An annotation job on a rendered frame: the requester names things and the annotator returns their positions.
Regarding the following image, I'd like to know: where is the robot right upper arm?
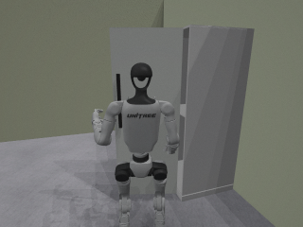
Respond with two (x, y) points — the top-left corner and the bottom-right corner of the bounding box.
(158, 100), (179, 145)

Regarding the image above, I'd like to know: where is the left robot forearm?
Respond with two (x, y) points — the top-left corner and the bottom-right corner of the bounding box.
(92, 118), (102, 144)

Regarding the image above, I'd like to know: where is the left robot shin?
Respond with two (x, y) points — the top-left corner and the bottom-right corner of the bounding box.
(118, 200), (130, 227)

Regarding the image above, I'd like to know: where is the handle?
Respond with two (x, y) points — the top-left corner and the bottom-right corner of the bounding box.
(116, 74), (122, 129)

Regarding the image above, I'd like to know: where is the robot left upper arm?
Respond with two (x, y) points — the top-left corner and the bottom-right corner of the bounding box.
(97, 100), (124, 146)

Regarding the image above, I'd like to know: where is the left robot hand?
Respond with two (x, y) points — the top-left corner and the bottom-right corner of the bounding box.
(91, 109), (103, 123)

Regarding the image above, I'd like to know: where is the right robot forearm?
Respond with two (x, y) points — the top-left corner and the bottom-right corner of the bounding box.
(167, 133), (180, 152)

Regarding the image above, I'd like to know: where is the fridge door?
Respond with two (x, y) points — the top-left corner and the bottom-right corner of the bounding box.
(109, 27), (184, 195)

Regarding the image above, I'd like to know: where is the left robot thigh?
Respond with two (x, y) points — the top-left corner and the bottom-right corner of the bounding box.
(115, 161), (132, 214)

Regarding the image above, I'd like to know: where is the right robot hand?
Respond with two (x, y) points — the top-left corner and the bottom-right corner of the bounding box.
(163, 143), (175, 154)

